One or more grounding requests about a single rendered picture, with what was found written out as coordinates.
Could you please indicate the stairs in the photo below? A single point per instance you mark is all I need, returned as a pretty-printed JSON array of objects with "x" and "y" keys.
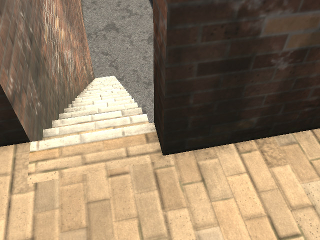
[{"x": 103, "y": 105}]

